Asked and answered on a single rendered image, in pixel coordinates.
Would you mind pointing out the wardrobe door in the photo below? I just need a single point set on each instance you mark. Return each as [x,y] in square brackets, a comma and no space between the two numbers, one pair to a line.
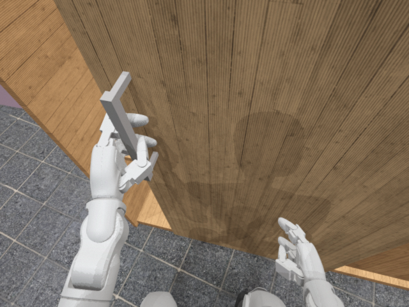
[264,109]
[393,263]

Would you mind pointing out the left robot thigh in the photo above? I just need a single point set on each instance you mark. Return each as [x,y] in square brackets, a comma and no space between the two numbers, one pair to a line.
[158,299]

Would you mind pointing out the right robot thigh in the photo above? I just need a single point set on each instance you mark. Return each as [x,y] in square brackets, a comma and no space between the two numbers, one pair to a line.
[261,298]

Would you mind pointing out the right robot forearm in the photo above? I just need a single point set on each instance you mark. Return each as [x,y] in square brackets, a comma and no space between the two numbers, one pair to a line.
[320,293]

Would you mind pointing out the handle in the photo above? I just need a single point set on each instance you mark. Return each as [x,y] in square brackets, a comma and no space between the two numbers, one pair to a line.
[114,109]

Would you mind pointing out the left robot forearm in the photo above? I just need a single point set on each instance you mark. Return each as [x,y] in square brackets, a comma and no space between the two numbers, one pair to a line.
[94,270]

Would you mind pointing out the robot left hand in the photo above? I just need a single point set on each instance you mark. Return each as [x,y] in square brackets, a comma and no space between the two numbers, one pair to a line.
[108,163]

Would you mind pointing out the robot right hand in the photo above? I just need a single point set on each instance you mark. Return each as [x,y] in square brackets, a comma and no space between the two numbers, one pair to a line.
[303,263]

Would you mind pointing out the robot thigh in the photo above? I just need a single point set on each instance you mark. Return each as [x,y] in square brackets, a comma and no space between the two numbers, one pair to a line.
[158,299]
[261,298]

